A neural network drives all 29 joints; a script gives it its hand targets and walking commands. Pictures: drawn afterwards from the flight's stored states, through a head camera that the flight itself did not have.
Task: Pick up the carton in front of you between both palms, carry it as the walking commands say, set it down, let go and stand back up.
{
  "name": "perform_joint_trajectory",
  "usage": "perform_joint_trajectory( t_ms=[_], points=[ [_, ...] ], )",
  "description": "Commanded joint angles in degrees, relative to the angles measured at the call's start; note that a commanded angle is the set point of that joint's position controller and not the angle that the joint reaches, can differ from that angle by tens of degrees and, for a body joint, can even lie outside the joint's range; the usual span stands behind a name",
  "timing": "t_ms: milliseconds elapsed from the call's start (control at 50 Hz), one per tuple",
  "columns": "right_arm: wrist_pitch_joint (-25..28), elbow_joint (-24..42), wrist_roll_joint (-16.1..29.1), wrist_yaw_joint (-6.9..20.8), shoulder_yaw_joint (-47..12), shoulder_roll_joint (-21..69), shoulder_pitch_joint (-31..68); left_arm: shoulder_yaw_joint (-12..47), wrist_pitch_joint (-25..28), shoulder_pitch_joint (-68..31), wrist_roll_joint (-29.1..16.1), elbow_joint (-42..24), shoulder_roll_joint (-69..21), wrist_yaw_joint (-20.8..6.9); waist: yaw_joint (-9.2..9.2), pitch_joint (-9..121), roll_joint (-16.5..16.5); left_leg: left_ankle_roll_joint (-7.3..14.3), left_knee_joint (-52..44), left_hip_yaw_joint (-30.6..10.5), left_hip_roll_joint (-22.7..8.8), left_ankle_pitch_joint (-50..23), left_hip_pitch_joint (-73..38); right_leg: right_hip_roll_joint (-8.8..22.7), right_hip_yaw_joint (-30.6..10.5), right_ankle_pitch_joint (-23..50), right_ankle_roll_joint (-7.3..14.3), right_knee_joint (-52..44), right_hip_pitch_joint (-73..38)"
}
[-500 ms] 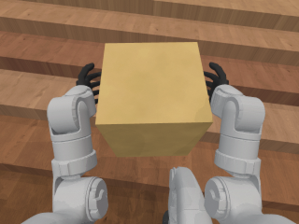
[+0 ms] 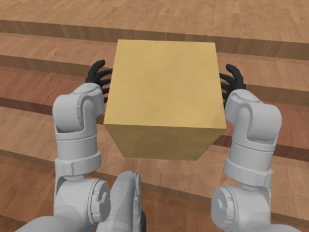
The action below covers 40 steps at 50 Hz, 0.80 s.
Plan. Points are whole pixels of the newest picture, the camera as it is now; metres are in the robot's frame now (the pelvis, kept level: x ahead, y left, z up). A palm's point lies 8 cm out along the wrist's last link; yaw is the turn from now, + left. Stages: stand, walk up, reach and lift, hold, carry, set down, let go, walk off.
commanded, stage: carry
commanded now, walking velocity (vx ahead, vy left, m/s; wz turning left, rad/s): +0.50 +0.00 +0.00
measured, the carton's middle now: (162, 108) +0.38 +0.01 +0.11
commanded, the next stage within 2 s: none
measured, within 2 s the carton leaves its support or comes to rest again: neither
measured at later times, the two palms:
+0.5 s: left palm out of the picture +0.66 +0.17 +0.28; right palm out of the picture +0.65 -0.13 +0.30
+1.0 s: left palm out of the picture +0.94 +0.15 +0.42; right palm out of the picture +0.95 -0.15 +0.40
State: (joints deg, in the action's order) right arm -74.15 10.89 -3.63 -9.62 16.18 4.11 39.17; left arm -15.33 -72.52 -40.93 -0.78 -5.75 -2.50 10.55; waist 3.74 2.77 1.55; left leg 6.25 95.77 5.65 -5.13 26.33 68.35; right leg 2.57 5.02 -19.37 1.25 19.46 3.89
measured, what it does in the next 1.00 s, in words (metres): climbs: left foot 0.12 m higher, then right foot 0.12 m higher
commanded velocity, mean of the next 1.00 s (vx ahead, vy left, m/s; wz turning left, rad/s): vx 0.50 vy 0.00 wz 0.00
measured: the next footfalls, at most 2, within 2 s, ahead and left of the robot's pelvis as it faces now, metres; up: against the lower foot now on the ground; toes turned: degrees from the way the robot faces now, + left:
left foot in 0.10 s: +0.31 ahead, +0.12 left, +0.12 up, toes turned +6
right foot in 0.62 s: +0.57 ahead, -0.10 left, +0.23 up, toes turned -5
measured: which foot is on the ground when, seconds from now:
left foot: up 0.00-0.08, down 0.10-0.68, up 0.70-1.00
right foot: down 0.00-0.10, up 0.12-0.60, down 0.62-1.00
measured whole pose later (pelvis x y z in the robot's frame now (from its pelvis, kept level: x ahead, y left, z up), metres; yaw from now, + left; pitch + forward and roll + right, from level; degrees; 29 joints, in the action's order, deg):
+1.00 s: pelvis +0.59 -0.02 +0.23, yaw +0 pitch +4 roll +1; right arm -74.0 11.6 -3.6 -8.6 16.9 3.9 39.3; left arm -15.6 -72.2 -41.4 -1.0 -6.2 -3.1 11.2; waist 5.1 2.3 2.0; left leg 6.3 105.2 3.9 -2.6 26.8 65.0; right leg 0.7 5.3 -19.7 3.2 27.2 11.3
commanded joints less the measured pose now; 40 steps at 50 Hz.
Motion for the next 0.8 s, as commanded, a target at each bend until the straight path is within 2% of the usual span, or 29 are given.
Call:
perform_joint_trajectory(
  t_ms=[0,40,60,80,100,120,140,160,180,240,300,340,380,420,440,460,500,540,560,580,600,620,640,660,680,700,720,740,780],
  points=[
    [-1.24,-2.36,16.44,2.97,-35.74,41.86,38.10,32.59,-2.56,-36.14,-16.45,-1.94,-42.86,-7.64,-2.45,12.11,-10.42,0.56,-23.36,7.98,0.42,-9.91,-18.95,6.58,0.09,30.84,10.42,-16.85,4.75],
    [-1.74,-5.28,18.23,3.03,-35.73,43.82,38.52,30.06,-3.33,-34.80,-14.57,0.03,-42.31,-7.23,-7.25,19.80,-16.31,2.17,-31.53,12.85,6.96,-17.00,-37.69,6.64,5.88,77.87,8.91,-5.30,2.92],
    [-1.64,-6.31,19.26,3.36,-36.26,45.74,38.25,29.17,-3.49,-34.59,-13.19,0.33,-42.50,-7.13,-10.83,25.24,-18.10,1.60,-36.36,12.86,9.18,-17.89,-44.96,7.37,7.23,89.59,7.16,5.89,-2.09],
    [-1.25,-6.17,20.28,3.86,-37.10,47.53,38.62,28.40,-3.56,-34.13,-11.75,1.17,-42.34,-7.11,-15.29,28.16,-16.04,0.06,-48.16,11.45,10.92,-21.91,-53.83,6.58,8.79,90.37,4.83,21.27,-3.28],
    [-0.68,-5.49,21.51,4.50,-37.54,49.04,41.75,27.68,-3.22,-36.44,-10.20,0.83,-42.15,-7.03,-15.80,32.51,-5.96,-0.08,-60.51,4.25,10.11,-27.44,-66.03,3.02,5.18,68.02,1.93,39.85,2.37],
    [-0.27,-6.88,22.83,5.14,-38.51,50.99,42.09,26.04,-2.75,-32.15,-7.62,2.58,-43.61,-6.83,-10.26,34.70,9.37,9.18,-65.58,-29.78,-9.68,-46.66,-77.80,-5.71,0.35,9.12,-0.89,61.26,23.74],
    [0.49,-8.14,24.54,5.91,-39.02,53.33,40.84,24.74,-2.49,-29.49,-5.69,4.28,-42.02,-6.60,-10.60,41.87,13.08,15.33,-68.43,-44.15,-11.77,-49.64,-77.97,-9.14,-11.88,4.88,-0.45,80.28,25.89],
    [1.39,-5.82,26.36,6.87,-39.87,55.03,44.42,24.73,-1.65,-30.76,-4.54,3.96,-44.48,-6.53,-9.39,41.20,8.08,14.39,-66.45,-41.31,-11.20,-39.31,-77.21,-7.48,-14.42,5.15,1.01,86.01,30.88],
    [2.52,-3.47,28.09,7.82,-41.09,57.93,48.47,24.80,-0.85,-33.18,-4.45,1.85,-46.12,-6.67,-8.14,35.53,4.19,12.23,-66.36,-37.53,-10.38,-28.53,-72.53,-5.14,-12.54,5.28,2.26,85.57,36.17],
    [4.48,-1.10,29.83,9.37,-42.57,62.21,51.57,28.57,1.02,-37.40,-5.37,-1.52,-48.61,-6.88,-6.93,27.19,0.53,9.43,-70.75,-30.58,-9.88,-8.03,-64.19,-1.21,-10.06,4.81,5.08,82.60,43.20],
    [4.53,-0.89,27.50,8.79,-42.61,58.65,46.11,32.10,1.64,-35.69,-6.67,-3.33,-47.84,-6.96,-6.94,25.86,-1.53,10.08,-72.43,-26.71,-11.47,-12.52,-67.36,0.53,-7.47,-0.93,5.49,80.42,50.68],
    [3.62,-1.63,24.67,7.90,-41.24,54.00,41.45,33.65,0.82,-34.32,-8.29,-3.54,-46.79,-6.99,-8.81,24.80,0.82,12.01,-73.83,-26.00,-13.04,-17.53,-74.41,1.00,-4.57,-3.33,5.87,91.24,63.72],
    [2.54,-3.06,22.24,7.16,-38.70,50.09,37.87,34.49,-0.18,-34.62,-9.82,-3.21,-45.53,-6.86,-10.16,23.24,1.95,11.54,-74.23,-26.10,-14.24,-16.53,-81.13,2.52,-5.55,-7.58,5.82,99.84,76.45],
    [1.57,-4.36,20.56,6.82,-36.59,47.25,36.33,35.00,-0.94,-34.81,-10.89,-2.03,-45.20,-6.48,-8.88,19.40,0.21,8.72,-76.13,-23.16,-13.13,-10.69,-79.42,4.02,-5.85,-7.60,5.24,100.06,81.20],
    [1.16,-4.69,19.88,6.83,-35.46,46.36,36.61,35.41,-1.13,-35.83,-11.15,-1.58,-45.21,-6.21,-8.08,16.47,-0.05,6.99,-78.31,-18.92,-10.11,-6.64,-74.97,4.08,-2.57,-6.10,4.55,93.37,79.17],
    [0.70,-5.53,19.11,6.89,-34.30,45.33,36.54,35.17,-1.35,-36.21,-11.24,-0.68,-45.21,-5.89,-7.76,14.64,2.31,6.27,-80.96,-16.49,-8.43,-5.30,-70.83,4.14,-0.51,-4.68,4.10,89.24,76.15],
    [0.22,-6.38,18.15,6.99,-32.87,43.99,36.32,35.34,-1.78,-37.75,-12.11,0.16,-46.43,-5.61,-6.98,13.30,4.61,6.93,-86.77,-10.68,-5.26,-11.51,-63.40,4.31,2.76,-0.66,4.04,74.60,63.81],
    [-0.06,-8.96,17.28,7.34,-30.81,43.36,34.61,35.36,-2.01,-37.94,-12.81,2.13,-48.30,-5.42,-5.23,14.88,11.81,5.99,-88.00,-1.50,-3.59,-30.12,-61.80,3.29,5.31,2.25,5.07,61.42,51.20],
    [-0.10,-9.87,16.65,7.49,-30.35,43.80,34.40,35.41,-1.91,-38.11,-13.24,2.95,-49.46,-5.46,-4.13,15.90,11.46,5.00,-86.38,2.05,-3.20,-45.63,-60.18,1.77,7.47,4.71,6.22,53.88,42.87],
    [-0.16,-10.78,16.13,7.56,-29.54,43.96,34.15,35.34,-1.82,-38.60,-13.35,4.11,-50.39,-5.42,-3.13,18.33,12.37,4.64,-81.90,4.03,-4.25,-70.48,-63.07,-1.05,9.64,6.17,7.19,47.64,36.73],
    [-0.17,-10.55,15.90,7.65,-29.53,44.15,34.55,35.05,-1.55,-38.25,-13.87,4.86,-51.52,-5.50,-0.35,21.50,15.18,3.15,-75.46,4.85,-5.34,-89.43,-67.73,-4.01,11.50,5.72,7.36,44.04,32.10],
    [-0.09,-10.64,15.23,7.78,-29.43,44.60,35.20,34.94,-1.17,-39.51,-14.09,4.78,-52.13,-5.60,2.66,26.17,13.84,1.31,-63.05,5.94,-5.17,-102.12,-72.99,-7.55,12.92,5.09,6.64,37.75,26.28],
    [0.31,-9.37,15.00,7.82,-29.39,45.14,36.83,36.20,-0.51,-41.30,-15.18,3.44,-53.79,-5.87,6.35,30.82,9.20,-1.48,-47.31,6.25,-3.47,-99.57,-71.93,-8.46,9.99,10.59,5.83,23.50,15.38],
    [0.96,-7.60,15.02,7.61,-30.20,45.80,38.64,37.52,0.21,-41.24,-16.83,2.14,-56.14,-6.39,7.40,30.48,7.86,-2.85,-35.17,2.20,-1.15,-66.71,-59.37,-4.30,-3.06,15.10,5.69,10.87,2.95],
    [1.26,-8.29,13.29,7.41,-29.70,47.60,34.44,37.09,1.02,-41.22,-17.37,1.68,-55.45,-6.45,2.23,34.88,-17.48,-7.84,-9.44,-2.82,10.27,-11.69,-33.44,15.28,-37.31,54.48,16.58,10.46,-16.38],
    [1.75,-7.61,12.77,6.85,-29.61,46.62,34.13,38.09,1.46,-40.53,-19.40,0.29,-57.05,-6.84,3.32,40.90,-14.81,-5.78,5.46,-15.47,12.18,-8.09,-28.20,14.88,-41.76,58.79,20.82,12.94,-19.59],
    [2.14,-5.23,12.54,6.44,-30.15,47.23,36.00,39.49,2.33,-44.46,-21.10,-3.91,-58.20,-7.38,3.29,39.04,-11.18,-3.92,10.03,-15.81,10.09,-8.74,-21.52,13.91,-38.93,41.52,19.73,13.97,-19.58],
    [2.56,-3.33,12.18,6.11,-30.45,47.50,37.68,40.11,2.78,-46.81,-21.69,-6.42,-58.87,-7.82,2.32,34.01,-7.29,-2.03,9.31,-13.51,7.94,-9.38,-17.30,12.76,-36.36,26.82,16.22,12.16,-16.26],
    [3.41,0.01,12.32,5.24,-32.47,46.84,39.55,42.22,3.29,-48.18,-23.82,-9.41,-59.67,-8.52,0.31,28.54,-5.24,-0.14,5.82,-11.64,5.43,-10.61,-14.22,11.68,-28.62,14.01,12.65,9.14,-11.97]
  ],
)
